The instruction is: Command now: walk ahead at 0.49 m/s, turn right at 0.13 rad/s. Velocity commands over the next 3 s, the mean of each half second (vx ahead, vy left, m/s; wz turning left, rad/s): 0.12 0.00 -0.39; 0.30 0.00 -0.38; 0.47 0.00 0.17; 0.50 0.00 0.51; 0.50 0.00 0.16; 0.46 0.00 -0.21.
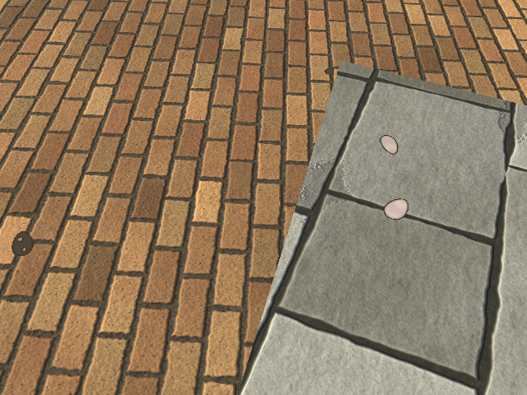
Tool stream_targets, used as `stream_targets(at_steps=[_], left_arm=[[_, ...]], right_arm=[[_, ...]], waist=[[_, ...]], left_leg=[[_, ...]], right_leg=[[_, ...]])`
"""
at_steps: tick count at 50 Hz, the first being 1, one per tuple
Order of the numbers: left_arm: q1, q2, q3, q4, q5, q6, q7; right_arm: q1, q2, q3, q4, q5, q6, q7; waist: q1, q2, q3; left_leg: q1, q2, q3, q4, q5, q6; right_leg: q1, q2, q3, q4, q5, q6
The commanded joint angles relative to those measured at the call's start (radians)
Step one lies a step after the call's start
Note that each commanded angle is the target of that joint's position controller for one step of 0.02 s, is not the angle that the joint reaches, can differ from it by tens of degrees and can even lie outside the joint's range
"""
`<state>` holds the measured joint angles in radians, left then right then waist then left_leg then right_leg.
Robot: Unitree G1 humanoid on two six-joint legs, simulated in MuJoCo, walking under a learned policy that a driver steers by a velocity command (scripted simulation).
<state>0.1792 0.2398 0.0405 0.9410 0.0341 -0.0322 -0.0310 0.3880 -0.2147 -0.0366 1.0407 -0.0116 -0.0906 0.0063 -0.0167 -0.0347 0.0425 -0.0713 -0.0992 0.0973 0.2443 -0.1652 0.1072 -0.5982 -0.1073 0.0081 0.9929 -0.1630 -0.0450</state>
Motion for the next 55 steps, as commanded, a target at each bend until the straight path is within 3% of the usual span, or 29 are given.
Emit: stream_targets(at_steps=[1,2,5,7,10,11,12,13,14,15,16,17,18,22,25,28,31,33,34,35,36,37,38,39,42,46,51,53,55], left_arm=[[-0.048,0.036,0.004,-0.055,-0.009,0.0,-0.006],[-0.079,0.029,0.001,-0.064,-0.013,-0.002,-0.007],[-0.118,-0.011,-0.017,-0.073,-0.015,-0.012,0.001],[-0.122,-0.005,-0.02,-0.074,-0.011,-0.018,0.007],[0.041,0.049,-0.002,-0.036,0.001,-0.029,0.014],[0.142,0.074,0.01,-0.011,0.007,-0.042,0.015],[0.226,0.11,0.025,0.006,0.017,-0.057,0.018],[0.234,0.213,0.05,-0.008,0.014,-0.057,0.025],[0.245,0.237,0.06,-0.022,-0.029,-0.037,0.027],[0.18,0.2,0.058,-0.053,-0.054,-0.017,0.031],[0.092,0.152,0.047,-0.076,-0.05,0.0,0.04],[0.05,0.11,0.036,-0.085,-0.037,0.016,0.047],[0.049,0.094,0.032,-0.086,-0.034,0.027,0.052],[0.021,0.143,0.044,-0.12,-0.016,0.043,0.044],[-0.005,0.149,0.051,-0.138,-0.017,0.057,0.042],[0.014,0.182,0.07,-0.138,-0.018,0.071,0.043],[0.024,0.197,0.086,-0.134,-0.013,0.077,0.038],[-0.046,0.176,0.09,-0.161,-0.011,0.086,0.029],[-0.113,0.158,0.089,-0.183,-0.01,0.092,0.029],[-0.153,0.117,0.084,-0.202,-0.016,0.093,0.037],[0.031,-0.007,0.054,-0.16,-0.035,0.091,0.052],[-0.009,0.066,0.062,-0.194,-0.022,0.067,0.043],[-0.038,0.121,0.072,-0.2,-0.01,0.052,0.024],[0.018,0.135,0.075,-0.172,0.003,0.041,0.005],[0.046,0.119,0.067,-0.138,0.02,0.038,-0.018],[-0.118,0.09,0.047,-0.189,0.011,0.031,-0.017],[-0.261,0.044,0.017,-0.231,0.001,0.013,-0.028],[-0.261,0.046,0.013,-0.235,-0.002,0.008,-0.025],[-0.187,0.055,0.017,-0.22,-0.005,-0.003,-0.013]], right_arm=[[0.028,-0.11,-0.015,-0.036,-0.001,-0.016,-0.006],[0.042,-0.105,-0.012,-0.032,-0.001,-0.017,-0.007],[0.058,-0.08,0.003,-0.017,-0.004,-0.017,-0.021],[0.072,-0.085,0.006,-0.01,-0.004,-0.011,-0.035],[0.034,-0.124,-0.011,-0.022,-0.002,0.008,-0.062],[0.015,-0.137,-0.017,-0.03,0.002,0.016,-0.066],[-0.011,-0.149,-0.024,-0.047,0.014,0.019,-0.064],[0.048,-0.067,-0.009,-0.094,0.013,0.019,-0.06],[0.12,-0.058,-0.01,-0.097,0.039,0.035,-0.06],[0.064,-0.104,-0.018,-0.104,0.008,0.05,-0.059],[-0.021,-0.102,-0.021,-0.129,-0.003,0.057,-0.056],[-0.07,-0.106,-0.025,-0.144,-0.014,0.066,-0.056],[-0.094,-0.111,-0.03,-0.161,-0.025,0.086,-0.055],[-0.067,-0.075,-0.027,-0.185,-0.011,0.153,-0.058],[-0.115,-0.092,-0.032,-0.216,-0.029,0.163,-0.046],[-0.146,-0.125,-0.038,-0.241,-0.03,0.152,-0.029],[-0.114,-0.115,-0.032,-0.244,-0.016,0.126,-0.03],[0.014,-0.121,-0.032,-0.214,-0.008,0.109,-0.038],[0.148,-0.127,-0.036,-0.173,-0.008,0.103,-0.049],[0.244,-0.143,-0.041,-0.131,-0.009,0.095,-0.069],[0.071,-0.14,-0.03,-0.174,0.007,0.088,-0.082],[-0.118,-0.204,-0.038,-0.259,-0.036,0.08,-0.082],[-0.154,-0.203,-0.044,-0.252,-0.035,0.069,-0.071],[-0.185,-0.182,-0.04,-0.249,-0.021,0.05,-0.055],[-0.093,-0.162,-0.038,-0.217,-0.008,0.02,-0.028],[0.085,-0.163,-0.044,-0.146,-0.008,0.005,-0.019],[0.152,-0.16,-0.043,-0.104,-0.012,0.005,-0.014],[0.165,-0.167,-0.046,-0.087,-0.016,0.008,-0.01],[0.149,-0.178,-0.05,-0.08,-0.01,0.013,-0.01]], waist=[[0.009,0.068,0.055],[-0.001,0.07,0.059],[-0.005,0.078,0.066],[-0.012,0.108,0.033],[0.048,0.153,-0.044],[0.092,0.143,-0.086],[0.142,0.092,-0.13],[0.083,-0.115,-0.244],[0.07,-0.138,-0.417],[0.072,-0.006,-0.368],[0.061,0.021,-0.233],[0.036,0.068,-0.148],[0.025,0.059,-0.111],[-0.009,0.009,-0.17],[-0.003,-0.07,-0.17],[0.012,-0.14,-0.134],[0.004,-0.138,-0.121],[-0.052,-0.17,-0.092],[-0.123,-0.147,-0.059],[-0.169,0.008,-0.002],[-0.025,0.318,-0.032],[0.036,0.213,0.043],[0.07,0.112,0.079],[0.103,0.087,0.059],[0.052,0.134,0.029],[-0.045,0.157,0.076],[-0.106,0.207,0.077],[-0.101,0.23,0.077],[-0.052,0.228,0.049]], left_leg=[[-0.019,0.274,-0.157,-0.165,0.183,0.079],[-0.009,0.268,-0.13,-0.164,0.213,0.066],[-0.006,0.246,0.003,-0.063,0.668,0.019],[0.042,0.245,0.032,0.02,0.784,-0.002],[0.092,0.262,0.033,0.274,0.941,-0.015],[0.082,0.257,0.032,0.436,0.853,-0.02],[-0.002,0.21,0.061,0.663,0.592,-0.046],[-0.285,0.084,0.084,1.006,-0.339,-0.079],[-0.436,-0.001,-0.071,1.232,-0.526,-0.105],[-0.462,0.065,-0.134,1.236,-0.43,-0.111],[-0.497,0.085,-0.14,1.194,-0.374,-0.114],[-0.503,0.107,-0.147,1.131,-0.33,-0.118],[-0.477,0.114,-0.152,1.073,-0.3,-0.122],[-0.409,0.071,-0.143,1.017,-0.267,-0.137],[-0.394,0.091,-0.14,0.866,-0.189,-0.144],[-0.365,0.073,-0.107,0.724,-0.247,-0.16],[-0.236,0.037,-0.081,0.549,-0.323,-0.13],[-0.016,-0.023,-0.03,0.327,-0.368,-0.082],[0.12,-0.037,0.021,0.132,-0.293,-0.049],[0.232,0.03,-0.011,-0.083,-0.233,-0.025],[0.213,0.36,-0.39,-0.09,-0.475,-0.031],[-0.03,0.53,-0.694,-0.2,-0.648,0.076],[-0.125,0.492,-0.657,-0.214,-0.64,0.094],[-0.136,0.416,-0.549,-0.189,-0.548,0.066],[-0.088,0.303,-0.357,-0.168,-0.43,0.035],[0.076,0.314,-0.322,-0.165,-0.292,0.064],[0.057,0.308,-0.223,-0.122,-0.072,0.066],[0.037,0.315,-0.201,-0.07,0.073,0.071],[0.013,0.345,-0.205,0.003,0.224,0.068]], right_leg=[[-0.077,-0.003,-0.016,-0.095,0.107,0.016],[-0.074,0.009,-0.02,-0.143,0.137,0.014],[0.037,0.072,-0.088,-0.302,0.2,0.002],[0.091,0.11,-0.125,-0.354,0.21,-0.008],[0.238,0.179,-0.14,-0.414,0.092,-0.049],[0.332,0.184,-0.119,-0.509,0.142,-0.072],[0.468,0.126,-0.059,-0.631,0.412,-0.104],[0.746,-0.17,0.225,-0.438,1.188,-0.209],[0.877,-0.338,0.463,-0.456,1.482,-0.406],[0.77,-0.294,0.407,-0.531,1.284,-0.403],[0.637,-0.232,0.354,-0.576,1.049,-0.369],[0.529,-0.171,0.317,-0.61,0.88,-0.316],[0.443,-0.12,0.282,-0.631,0.794,-0.276],[0.343,-0.068,0.271,-0.646,0.646,-0.218],[0.266,0.015,0.328,-0.769,-0.178,-0.156],[0.264,0.011,0.43,-0.871,-0.487,-0.14],[0.251,0.014,0.447,-0.896,-0.512,-0.118],[0.143,0.079,0.387,-0.926,-0.448,-0.046],[0.075,0.138,0.326,-0.897,-0.42,0.017],[-0.047,0.23,0.23,-0.678,-0.46,0.08],[-0.136,0.296,0.111,-0.197,-0.456,0.027],[-0.245,0.257,0.15,-0.103,-0.25,0.022],[-0.191,0.202,0.21,-0.028,-0.127,0.007],[-0.133,0.203,0.201,0.025,-0.057,0.007],[-0.114,0.192,0.114,0.117,-0.03,0.035],[-0.216,0.146,0.08,-0.051,-0.012,0.065],[-0.034,0.097,-0.077,-0.339,-0.043,0.069],[0.062,0.118,-0.117,-0.414,-0.107,0.04],[0.2,0.141,-0.131,-0.479,-0.11,-0.003]])
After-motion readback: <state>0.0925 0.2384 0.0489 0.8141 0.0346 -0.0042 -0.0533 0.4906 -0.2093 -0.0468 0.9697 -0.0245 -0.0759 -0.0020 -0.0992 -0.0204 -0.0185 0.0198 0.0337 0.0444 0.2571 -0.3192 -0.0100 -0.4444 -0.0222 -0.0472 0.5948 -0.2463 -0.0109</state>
